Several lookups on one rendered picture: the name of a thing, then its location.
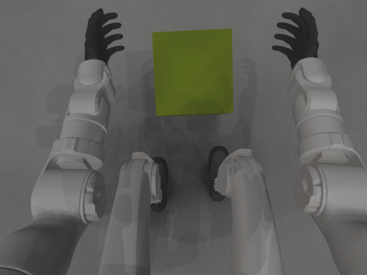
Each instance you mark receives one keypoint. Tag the robot right foot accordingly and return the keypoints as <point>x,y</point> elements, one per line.
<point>216,157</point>

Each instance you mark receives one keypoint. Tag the robot right upper arm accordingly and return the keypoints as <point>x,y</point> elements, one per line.
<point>335,195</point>

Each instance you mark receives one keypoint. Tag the robot left shin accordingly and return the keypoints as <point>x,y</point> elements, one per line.
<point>142,155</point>

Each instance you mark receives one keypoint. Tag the robot left upper arm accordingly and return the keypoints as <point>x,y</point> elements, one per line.
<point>65,202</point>

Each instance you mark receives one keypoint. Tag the right robot hand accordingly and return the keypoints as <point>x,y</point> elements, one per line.
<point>305,43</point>

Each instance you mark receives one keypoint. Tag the right robot forearm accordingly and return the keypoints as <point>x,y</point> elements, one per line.
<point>318,121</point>

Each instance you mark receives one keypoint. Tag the carton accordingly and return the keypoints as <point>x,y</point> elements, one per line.
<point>193,72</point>

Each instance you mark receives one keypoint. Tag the left robot hand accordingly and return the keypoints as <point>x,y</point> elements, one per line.
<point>95,43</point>

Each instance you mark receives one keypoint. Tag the left robot forearm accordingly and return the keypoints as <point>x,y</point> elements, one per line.
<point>81,142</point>

